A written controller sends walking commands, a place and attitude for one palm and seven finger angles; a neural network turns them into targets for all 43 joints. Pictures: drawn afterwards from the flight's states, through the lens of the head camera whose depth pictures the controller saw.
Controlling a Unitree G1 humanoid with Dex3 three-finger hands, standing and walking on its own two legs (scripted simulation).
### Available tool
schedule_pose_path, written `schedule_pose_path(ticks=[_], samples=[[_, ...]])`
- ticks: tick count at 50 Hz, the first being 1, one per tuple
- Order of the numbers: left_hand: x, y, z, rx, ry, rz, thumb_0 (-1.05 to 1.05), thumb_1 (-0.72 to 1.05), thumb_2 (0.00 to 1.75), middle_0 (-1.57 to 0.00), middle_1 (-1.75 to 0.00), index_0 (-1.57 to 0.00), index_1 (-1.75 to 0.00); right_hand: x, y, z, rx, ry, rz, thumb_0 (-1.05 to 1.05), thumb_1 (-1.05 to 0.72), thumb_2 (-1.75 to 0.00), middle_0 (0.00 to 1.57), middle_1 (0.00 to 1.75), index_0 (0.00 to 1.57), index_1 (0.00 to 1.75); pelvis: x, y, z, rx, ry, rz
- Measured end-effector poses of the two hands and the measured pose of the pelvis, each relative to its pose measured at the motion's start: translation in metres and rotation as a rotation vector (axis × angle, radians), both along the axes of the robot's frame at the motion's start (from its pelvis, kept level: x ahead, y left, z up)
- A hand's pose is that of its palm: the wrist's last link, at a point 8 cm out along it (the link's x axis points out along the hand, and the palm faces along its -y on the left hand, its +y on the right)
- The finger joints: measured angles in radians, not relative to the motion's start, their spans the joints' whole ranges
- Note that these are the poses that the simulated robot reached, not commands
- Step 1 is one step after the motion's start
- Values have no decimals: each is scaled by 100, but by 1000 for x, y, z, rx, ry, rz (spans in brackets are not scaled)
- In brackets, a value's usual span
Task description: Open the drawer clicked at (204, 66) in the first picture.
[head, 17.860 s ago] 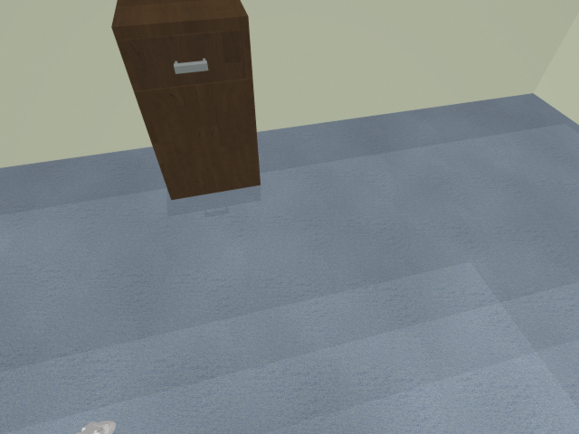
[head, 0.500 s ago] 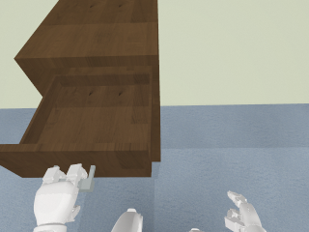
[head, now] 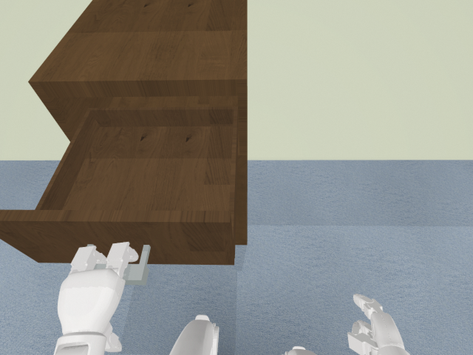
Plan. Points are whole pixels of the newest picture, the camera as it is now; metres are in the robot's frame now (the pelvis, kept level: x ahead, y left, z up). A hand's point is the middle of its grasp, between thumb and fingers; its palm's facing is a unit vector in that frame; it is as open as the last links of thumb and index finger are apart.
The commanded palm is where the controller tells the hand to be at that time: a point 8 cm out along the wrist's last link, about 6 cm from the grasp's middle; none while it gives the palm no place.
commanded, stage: lift the hand off the handle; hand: left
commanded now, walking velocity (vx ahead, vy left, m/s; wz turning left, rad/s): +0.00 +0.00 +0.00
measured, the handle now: (114, 261) +0.26 +0.24 +0.00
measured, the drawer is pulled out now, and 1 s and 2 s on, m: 0.30 0.30 0.30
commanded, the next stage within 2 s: none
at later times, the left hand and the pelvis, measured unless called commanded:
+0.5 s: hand (106, 288) +0.22 +0.24 +0.00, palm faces +0.00 -0.09 -1.00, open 13.4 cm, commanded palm +0.20 +0.23 +0.07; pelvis +0.01 +0.00 +0.02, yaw +0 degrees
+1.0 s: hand (94, 280) +0.22 +0.24 +0.05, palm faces +0.02 -0.10 -0.99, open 13.6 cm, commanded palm +0.20 +0.23 +0.10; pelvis +0.02 +0.00 +0.04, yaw +1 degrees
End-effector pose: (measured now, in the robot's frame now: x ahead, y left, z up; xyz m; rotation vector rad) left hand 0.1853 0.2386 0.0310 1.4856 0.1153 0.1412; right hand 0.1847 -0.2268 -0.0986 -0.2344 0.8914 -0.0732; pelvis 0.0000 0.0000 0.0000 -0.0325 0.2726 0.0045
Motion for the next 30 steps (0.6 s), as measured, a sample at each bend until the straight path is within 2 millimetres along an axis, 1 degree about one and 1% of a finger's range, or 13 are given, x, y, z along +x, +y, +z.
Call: schedule_pose_path(ticks=[6,11,16,24,30], samples=[[5,-1,1,-4,5,17,0,-49,31,-34,-124,-32,-120,-3,4,-1,7,5,-2,1,-91,-90,20,30,21,30,-2,-1,3,0,-7,4],[8,-1,5,-11,29,25,0,-49,30,-35,-123,-32,-120,-5,5,5,10,3,-10,1,-91,-90,20,30,21,30,-1,-2,8,1,-20,4],[10,0,9,-16,43,18,0,-49,30,-37,-122,-34,-121,-6,2,11,0,-2,-17,1,-91,-90,20,30,21,30,2,-2,13,1,-31,5],[12,2,21,-16,34,12,0,-49,30,-35,-121,-39,-122,-2,-5,19,-11,-13,-22,1,-91,-90,20,30,21,30,7,-1,18,1,-41,5],[11,2,33,-13,18,28,0,-49,30,-34,-121,-39,-122,4,-4,24,-2,-21,-13,1,-91,-90,20,30,21,30,11,1,23,4,-50,6]])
